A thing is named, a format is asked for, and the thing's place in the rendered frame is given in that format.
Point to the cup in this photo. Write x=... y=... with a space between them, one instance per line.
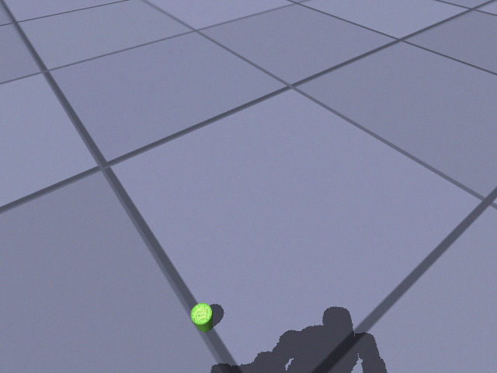
x=201 y=316

